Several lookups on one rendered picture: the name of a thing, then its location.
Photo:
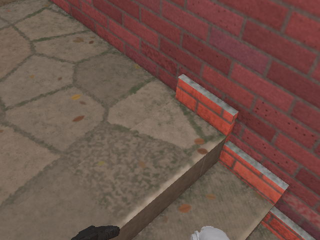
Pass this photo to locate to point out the right robot shin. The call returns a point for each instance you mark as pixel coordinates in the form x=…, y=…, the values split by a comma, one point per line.
x=207, y=227

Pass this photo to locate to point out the robot left hand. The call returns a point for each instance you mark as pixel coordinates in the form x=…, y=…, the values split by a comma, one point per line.
x=98, y=233

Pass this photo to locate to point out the right robot thigh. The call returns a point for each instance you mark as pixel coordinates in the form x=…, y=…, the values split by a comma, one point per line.
x=209, y=234

